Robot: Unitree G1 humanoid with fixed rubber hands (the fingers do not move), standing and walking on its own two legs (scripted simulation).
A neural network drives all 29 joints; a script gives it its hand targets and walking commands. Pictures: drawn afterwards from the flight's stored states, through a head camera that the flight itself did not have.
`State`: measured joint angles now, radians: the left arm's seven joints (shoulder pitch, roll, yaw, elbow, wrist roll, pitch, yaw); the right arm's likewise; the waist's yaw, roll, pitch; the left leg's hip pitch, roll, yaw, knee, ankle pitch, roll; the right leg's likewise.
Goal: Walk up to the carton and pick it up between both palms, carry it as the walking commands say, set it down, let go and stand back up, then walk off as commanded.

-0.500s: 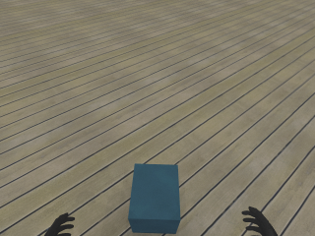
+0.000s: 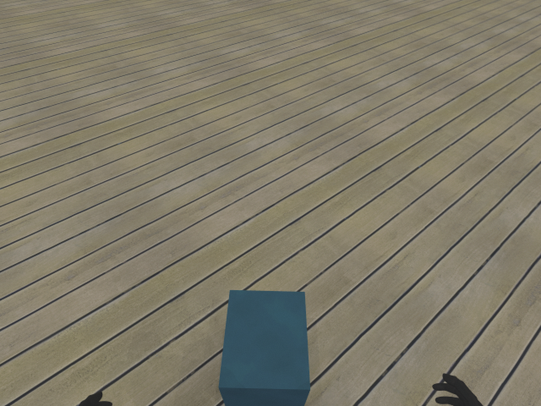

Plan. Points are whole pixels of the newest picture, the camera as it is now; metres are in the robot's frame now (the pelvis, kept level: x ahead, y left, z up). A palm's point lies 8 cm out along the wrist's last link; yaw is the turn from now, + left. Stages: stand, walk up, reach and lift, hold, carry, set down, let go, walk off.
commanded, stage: stand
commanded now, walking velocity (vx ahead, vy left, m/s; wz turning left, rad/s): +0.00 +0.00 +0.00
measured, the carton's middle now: (265, 351) +0.43 +0.01 -0.64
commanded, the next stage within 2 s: walk off in 1.18 s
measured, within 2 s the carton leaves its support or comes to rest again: neither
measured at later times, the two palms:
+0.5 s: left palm out of the picture +0.08 +0.30 -0.09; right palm out of the picture +0.09 -0.31 -0.09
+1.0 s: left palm out of the picture +0.07 +0.31 -0.10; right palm out of the picture +0.08 -0.31 -0.09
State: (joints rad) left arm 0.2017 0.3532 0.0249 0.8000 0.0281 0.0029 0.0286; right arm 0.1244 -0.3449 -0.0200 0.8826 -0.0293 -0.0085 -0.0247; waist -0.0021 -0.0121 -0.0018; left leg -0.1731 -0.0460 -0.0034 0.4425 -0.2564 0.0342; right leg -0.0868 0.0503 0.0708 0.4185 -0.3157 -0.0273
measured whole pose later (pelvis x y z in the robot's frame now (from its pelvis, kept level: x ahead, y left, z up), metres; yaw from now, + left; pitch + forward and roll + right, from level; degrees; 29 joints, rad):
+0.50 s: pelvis -0.01 +0.00 +0.01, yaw +0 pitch -2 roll +0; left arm 0.17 0.37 0.02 0.93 0.02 -0.01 0.02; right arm 0.12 -0.37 -0.01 1.00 -0.02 -0.02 -0.02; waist 0.00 -0.01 0.01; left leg -0.13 -0.04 -0.01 0.37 -0.20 0.03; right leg -0.05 0.05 0.07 0.34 -0.26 -0.03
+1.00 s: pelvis -0.02 +0.00 +0.01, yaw +1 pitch -2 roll +0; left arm 0.15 0.38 0.01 0.99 0.02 -0.01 0.02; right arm 0.11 -0.38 -0.01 1.05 -0.02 -0.02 -0.02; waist 0.00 -0.01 0.02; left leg -0.13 -0.05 -0.02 0.33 -0.16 0.04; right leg -0.04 0.04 0.06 0.31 -0.23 -0.02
